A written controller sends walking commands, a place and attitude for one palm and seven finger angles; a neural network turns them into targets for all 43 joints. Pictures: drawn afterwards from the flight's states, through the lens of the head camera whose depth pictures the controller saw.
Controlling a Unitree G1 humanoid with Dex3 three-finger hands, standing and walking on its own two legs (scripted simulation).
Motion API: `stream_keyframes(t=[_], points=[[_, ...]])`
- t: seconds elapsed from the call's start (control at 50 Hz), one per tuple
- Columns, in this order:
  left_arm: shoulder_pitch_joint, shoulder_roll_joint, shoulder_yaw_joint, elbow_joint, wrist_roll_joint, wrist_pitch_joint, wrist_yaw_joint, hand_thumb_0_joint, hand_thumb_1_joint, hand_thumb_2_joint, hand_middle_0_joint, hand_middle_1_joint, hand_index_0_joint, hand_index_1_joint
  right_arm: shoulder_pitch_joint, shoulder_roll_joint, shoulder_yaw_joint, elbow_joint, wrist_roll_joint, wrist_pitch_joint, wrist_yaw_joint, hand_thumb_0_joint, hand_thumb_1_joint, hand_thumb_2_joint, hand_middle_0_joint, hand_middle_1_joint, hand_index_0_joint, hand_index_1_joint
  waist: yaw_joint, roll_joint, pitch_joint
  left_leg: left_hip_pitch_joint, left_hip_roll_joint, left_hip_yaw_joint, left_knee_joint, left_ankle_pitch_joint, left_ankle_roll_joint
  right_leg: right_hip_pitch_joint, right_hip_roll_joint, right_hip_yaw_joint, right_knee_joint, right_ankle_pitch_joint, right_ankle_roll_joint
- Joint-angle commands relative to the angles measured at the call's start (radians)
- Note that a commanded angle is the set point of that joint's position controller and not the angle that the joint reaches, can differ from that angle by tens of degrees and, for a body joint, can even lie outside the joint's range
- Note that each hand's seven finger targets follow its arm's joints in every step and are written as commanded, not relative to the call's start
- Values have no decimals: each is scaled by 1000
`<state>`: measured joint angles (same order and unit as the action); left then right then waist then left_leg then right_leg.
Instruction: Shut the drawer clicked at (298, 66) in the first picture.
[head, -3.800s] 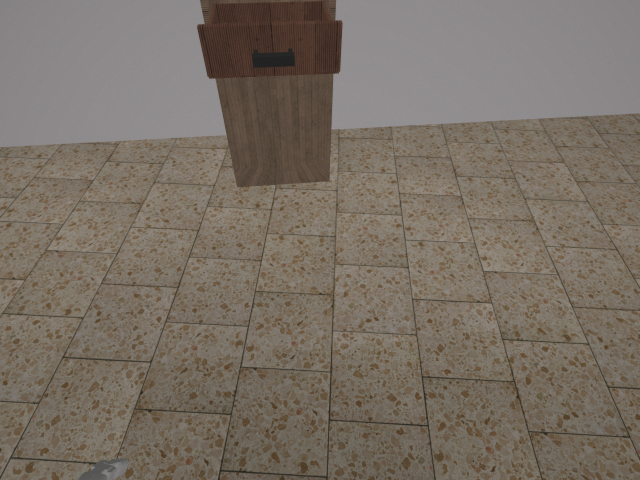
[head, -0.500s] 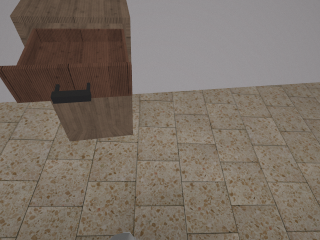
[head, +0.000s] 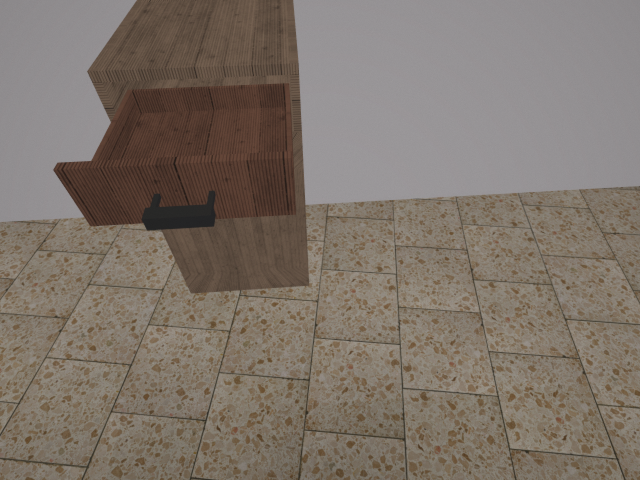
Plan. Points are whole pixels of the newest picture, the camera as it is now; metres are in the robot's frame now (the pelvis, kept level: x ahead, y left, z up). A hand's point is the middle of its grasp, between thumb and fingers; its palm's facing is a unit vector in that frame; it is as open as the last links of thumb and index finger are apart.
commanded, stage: take the last steps up to it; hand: left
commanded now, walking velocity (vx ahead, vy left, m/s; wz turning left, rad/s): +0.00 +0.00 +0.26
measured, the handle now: (182, 207) +0.55 +0.27 -0.01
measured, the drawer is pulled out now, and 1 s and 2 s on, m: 0.30 0.30 0.30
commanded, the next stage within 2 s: come to a stop and stand still in 1.14 s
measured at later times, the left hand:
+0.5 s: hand out of the picture -0.09 +0.19 -0.17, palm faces +0.24 -0.95 -0.19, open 7.3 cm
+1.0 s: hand (200, 404) +0.26 +0.21 -0.17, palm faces +0.10 -0.97 -0.22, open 7.4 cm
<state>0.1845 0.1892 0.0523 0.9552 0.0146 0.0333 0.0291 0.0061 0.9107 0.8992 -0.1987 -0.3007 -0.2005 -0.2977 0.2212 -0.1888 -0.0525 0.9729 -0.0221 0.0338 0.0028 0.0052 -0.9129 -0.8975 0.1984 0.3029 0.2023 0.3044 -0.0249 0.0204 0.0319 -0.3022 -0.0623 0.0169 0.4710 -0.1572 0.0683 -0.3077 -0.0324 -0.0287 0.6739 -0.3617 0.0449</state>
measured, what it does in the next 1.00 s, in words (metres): walks ahead: right foot, then left foot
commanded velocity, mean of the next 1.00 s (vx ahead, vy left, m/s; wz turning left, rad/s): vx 0.26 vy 0.00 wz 0.03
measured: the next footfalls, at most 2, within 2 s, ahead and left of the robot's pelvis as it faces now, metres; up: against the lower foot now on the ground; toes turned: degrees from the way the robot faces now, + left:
right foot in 0.04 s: +0.05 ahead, -0.12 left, +0.00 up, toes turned -2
left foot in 0.48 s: +0.02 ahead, +0.15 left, +0.00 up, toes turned +13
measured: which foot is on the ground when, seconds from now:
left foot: down 0.00-0.04, up 0.06-0.46, down 0.48-0.94, up 0.96-1.00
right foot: up 0.00-0.02, down 0.04-0.48, up 0.50-0.92, down 0.94-1.00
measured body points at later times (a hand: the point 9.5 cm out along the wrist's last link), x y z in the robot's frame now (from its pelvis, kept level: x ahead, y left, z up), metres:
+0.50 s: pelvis +0.01 +0.03 +0.00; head +0.01 +0.04 +0.45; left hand -0.10 +0.24 -0.16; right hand +0.12 -0.21 -0.14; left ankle -0.02 +0.14 -0.74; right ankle +0.01 -0.12 -0.73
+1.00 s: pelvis +0.16 +0.01 -0.02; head +0.19 +0.00 +0.43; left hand +0.26 +0.26 -0.15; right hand +0.07 -0.19 -0.18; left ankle +0.00 +0.13 -0.69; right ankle +0.26 -0.05 -0.74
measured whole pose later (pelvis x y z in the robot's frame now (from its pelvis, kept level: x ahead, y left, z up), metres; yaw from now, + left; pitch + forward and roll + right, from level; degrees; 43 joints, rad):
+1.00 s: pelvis +0.16 +0.01 -0.02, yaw +7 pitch -2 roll +1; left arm 0.09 0.17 0.05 1.00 0.02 -0.07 -0.01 0.00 0.91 0.90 -0.20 -0.30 -0.20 -0.30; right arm 0.44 -0.12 -0.03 1.19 -0.01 -0.03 -0.01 0.01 -0.91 -0.90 0.20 0.30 0.20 0.30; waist -0.04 0.02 0.11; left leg -0.12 0.06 0.06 0.90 -0.52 0.00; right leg -0.41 -0.04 -0.15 0.66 -0.20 -0.08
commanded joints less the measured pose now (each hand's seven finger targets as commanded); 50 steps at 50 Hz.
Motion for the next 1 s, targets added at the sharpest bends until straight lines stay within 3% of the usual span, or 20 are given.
stream_keyframes(t=[0.0,0.02,0.04,0.08,0.12,0.2,0.32,0.42,0.44,0.46,0.48,0.52,0.6,0.8,0.84,0.88,0.9,0.92,0.94,0.98], points=[[131,151,25,-38,9,-39,18,0,900,900,-200,-300,-200,-300,7,-89,-28,-68,20,-21,-3,0,-900,-900,200,300,200,300,42,-148,-70,-163,114,-156,77,-88,-24,264,-193,212,-404,156,-68],[119,218,34,-53,14,-40,16,0,900,900,-200,-300,-200,-300,-5,-65,-21,-89,18,-19,0,0,-900,-900,200,300,200,300,42,-279,-38,-202,9,-31,240,-302,-76,187,-381,357,-447,226,-174],[94,210,34,-65,6,-44,15,0,900,900,-200,-300,-200,-300,-28,-108,-36,-85,5,1,-3,0,-900,-900,200,300,200,300,48,-266,-30,-174,40,-67,405,-368,-76,77,-397,344,-456,261,-218],[20,153,23,-72,4,-43,17,0,900,900,-200,-300,-200,-300,10,-97,-39,-46,5,14,0,0,-900,-900,200,300,200,300,-2,-132,5,-182,60,-60,591,-292,-86,57,-308,233,-419,355,-216],[41,138,21,-62,3,-54,9,0,900,900,-200,-300,-200,-300,45,-84,-32,-23,0,10,5,0,-900,-900,200,300,200,300,5,-123,-6,-212,81,-40,630,-217,-101,128,-259,141,-415,294,-180],[159,140,26,-7,11,-69,-1,0,900,900,-200,-300,-200,-300,-28,-84,-29,-32,-7,-4,16,0,-900,-900,200,300,200,300,63,-149,41,-263,120,-10,549,-203,-108,188,-286,169,-484,17,-177],[250,164,30,60,21,-77,-15,0,900,900,-200,-300,-200,-300,-94,-55,-13,-45,-1,-29,26,0,-900,-900,200,300,200,300,100,-179,34,-170,114,48,280,-266,-85,217,-294,180,-510,-72,-195],[184,149,27,89,6,-61,-22,0,900,900,-200,-300,-200,-300,88,-54,-2,29,3,-54,9,0,-900,-900,200,300,200,300,11,-139,8,247,76,124,-72,-143,-71,-24,-186,32,-383,-174,-120],[182,103,16,85,3,-56,-27,0,900,900,-200,-300,-200,-300,157,-109,-12,52,2,-61,-3,0,-900,-900,200,300,200,300,-22,12,-8,383,162,8,-124,-230,-48,-153,-137,-14,-244,-175,-84],[158,46,4,58,2,-55,-34,0,900,900,-200,-300,-200,-300,240,-196,-32,70,-5,-63,-12,0,-900,-900,200,300,200,300,-61,234,4,419,376,-285,-255,-438,31,-310,-41,-123,4,-167,-40],[88,46,1,13,12,-59,-35,0,900,900,-200,-300,-200,-300,290,-247,-42,66,-4,-58,-15,0,-900,-900,200,300,200,300,-81,239,55,371,482,-436,-340,-524,103,-404,-24,-101,176,-203,-41],[36,63,10,22,17,-57,-40,0,900,900,-200,-300,-200,-300,207,-174,-23,62,-3,-65,-24,0,-900,-900,200,300,200,300,-54,186,150,225,443,-367,-369,-498,120,-425,-82,-11,360,-95,-55],[137,34,7,87,12,-56,-53,0,900,900,-200,-300,-200,-300,147,-92,0,61,7,-102,-31,0,-900,-900,200,300,200,300,25,87,100,240,334,-104,-329,30,92,-338,-96,-22,372,104,-29],[-84,27,5,8,3,-53,-51,0,900,900,-200,-300,-200,-300,255,-92,-2,143,-5,-107,-36,0,-900,-900,200,300,200,300,-9,97,150,272,348,-27,-255,322,91,-267,-68,-66,58,144,-55],[-70,31,9,9,2,-58,-50,0,900,900,-200,-300,-200,-300,243,-104,-6,150,-8,-103,-37,0,-900,-900,200,300,200,300,8,107,137,251,353,-20,-203,372,81,-161,-44,-81,-7,124,-75],[97,64,21,58,6,-71,-46,0,900,900,-200,-300,-200,-300,228,-110,-5,155,-2,-99,-35,0,-900,-900,200,300,200,300,87,42,35,209,301,25,4,483,44,101,16,-120,-118,188,-93],[233,111,36,100,11,-85,-39,0,900,900,-200,-300,-200,-300,228,-96,-4,152,8,-102,-29,0,-900,-900,200,300,200,300,145,-9,-45,91,249,62,209,400,5,327,-36,-47,-153,236,-118],[346,216,62,126,15,-97,-26,0,900,900,-200,-300,-200,-300,282,-35,2,135,21,-108,-21,0,-900,-900,200,300,200,300,163,-243,-176,-134,111,135,535,-60,-45,538,-311,324,-249,331,-218],[364,260,63,132,-7,-92,-25,0,900,900,-200,-300,-200,-300,269,-42,2,117,25,-100,-26,0,-900,-900,200,300,200,300,146,-239,-217,-185,78,52,771,-429,-45,489,-441,498,-372,341,-305],[178,181,46,81,-10,-84,-14,0,900,900,-200,-300,-200,-300,173,-36,-11,99,15,-83,-21,0,-900,-900,200,300,200,300,97,-102,-85,-237,160,-31,857,-305,-38,270,-389,402,-439,114,-278]])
